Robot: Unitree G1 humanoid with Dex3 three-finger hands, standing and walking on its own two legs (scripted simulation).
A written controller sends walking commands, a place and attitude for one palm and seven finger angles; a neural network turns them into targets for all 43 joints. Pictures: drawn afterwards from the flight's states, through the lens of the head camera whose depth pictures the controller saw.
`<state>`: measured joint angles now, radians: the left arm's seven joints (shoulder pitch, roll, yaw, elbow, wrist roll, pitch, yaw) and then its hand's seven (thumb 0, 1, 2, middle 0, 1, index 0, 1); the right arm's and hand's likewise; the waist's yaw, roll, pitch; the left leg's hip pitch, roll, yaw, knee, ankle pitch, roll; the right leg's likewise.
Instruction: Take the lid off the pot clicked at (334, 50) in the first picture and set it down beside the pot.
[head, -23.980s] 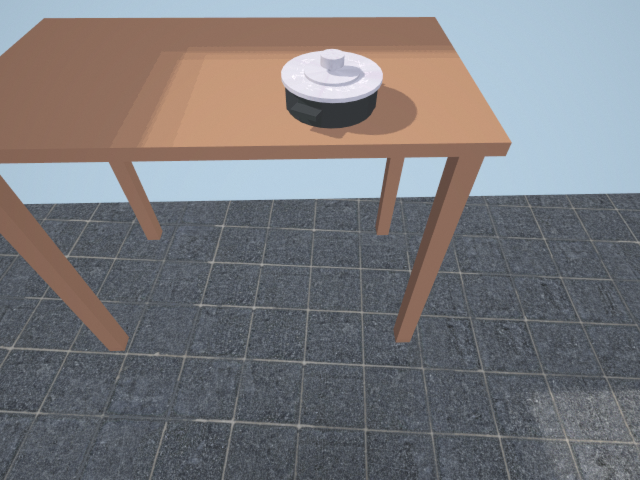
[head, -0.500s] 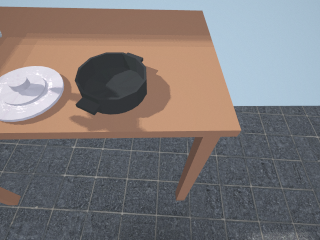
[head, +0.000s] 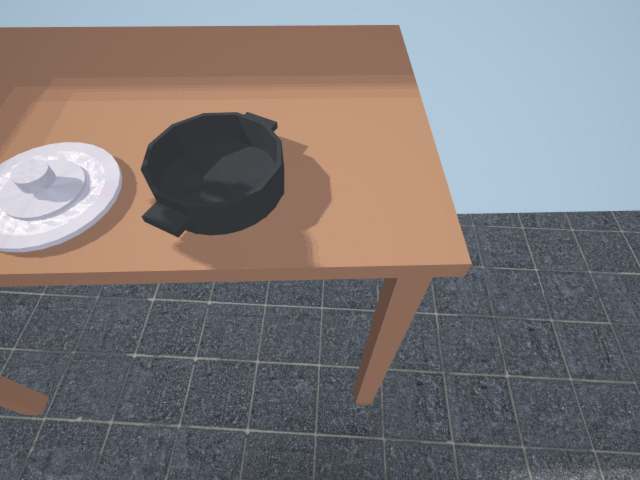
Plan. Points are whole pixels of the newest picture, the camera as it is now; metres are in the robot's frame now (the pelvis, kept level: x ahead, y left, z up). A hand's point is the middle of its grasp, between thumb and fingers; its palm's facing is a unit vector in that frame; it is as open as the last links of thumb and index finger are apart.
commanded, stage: draw the hand back to the body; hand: left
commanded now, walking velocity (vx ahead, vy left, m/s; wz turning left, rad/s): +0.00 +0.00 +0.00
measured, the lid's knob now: (33, 176) +0.47 +0.37 +0.11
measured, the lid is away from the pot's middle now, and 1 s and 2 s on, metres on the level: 0.23 0.23 0.23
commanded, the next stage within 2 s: none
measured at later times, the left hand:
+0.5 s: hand out of the picture +0.40 +0.33 +0.26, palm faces +0.12 -0.47 -0.87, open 11.0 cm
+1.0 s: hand out of the picture +0.34 +0.28 +0.30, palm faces +0.59 -0.79 -0.18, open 9.7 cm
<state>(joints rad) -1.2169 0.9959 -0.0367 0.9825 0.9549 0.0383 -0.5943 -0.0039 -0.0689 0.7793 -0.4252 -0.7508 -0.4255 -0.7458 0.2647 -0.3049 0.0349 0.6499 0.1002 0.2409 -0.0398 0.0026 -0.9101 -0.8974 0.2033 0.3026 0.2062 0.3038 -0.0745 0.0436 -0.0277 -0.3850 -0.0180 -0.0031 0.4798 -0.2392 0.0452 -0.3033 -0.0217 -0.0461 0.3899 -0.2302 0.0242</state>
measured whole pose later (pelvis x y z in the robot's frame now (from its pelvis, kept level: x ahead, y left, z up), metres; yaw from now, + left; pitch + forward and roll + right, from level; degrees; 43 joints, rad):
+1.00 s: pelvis +0.01 -0.04 +0.01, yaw -2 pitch -1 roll +0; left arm -0.41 0.57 0.49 0.17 -0.08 -0.01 0.10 0.00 0.27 0.82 -0.34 -0.59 -0.34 -0.58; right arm 0.20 -0.28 0.02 0.70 0.05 -0.01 -0.07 0.01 -0.91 -0.90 0.20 0.30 0.21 0.30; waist 0.03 0.05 -0.02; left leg -0.14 0.03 0.02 0.39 -0.23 -0.01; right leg -0.10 0.03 -0.02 0.34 -0.24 -0.02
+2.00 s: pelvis -0.02 -0.03 +0.01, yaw -2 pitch -6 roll -1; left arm 0.20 0.39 0.45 -0.58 -0.14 -0.11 0.08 0.01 0.89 0.90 -0.21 -0.30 -0.21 -0.30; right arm 0.15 -0.20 0.03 0.72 0.00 -0.14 -0.06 0.01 -0.91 -0.90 0.20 0.30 0.21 0.30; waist 0.07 0.04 0.02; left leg -0.06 0.03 0.02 0.36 -0.19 0.00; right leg -0.01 0.02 -0.02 0.32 -0.19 -0.02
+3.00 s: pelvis -0.10 +0.01 -0.02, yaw +0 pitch -1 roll -2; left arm 0.38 0.47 0.53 -0.79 -0.09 -0.20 0.17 0.01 0.89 0.90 -0.22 -0.30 -0.22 -0.30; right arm 0.22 -0.23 -0.01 0.61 0.04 -0.02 -0.08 0.01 -0.91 -0.90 0.20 0.30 0.21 0.30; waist -0.02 0.03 -0.02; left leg -0.44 0.01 0.02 0.65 -0.18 0.04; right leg -0.37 -0.02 -0.05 0.59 -0.21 0.02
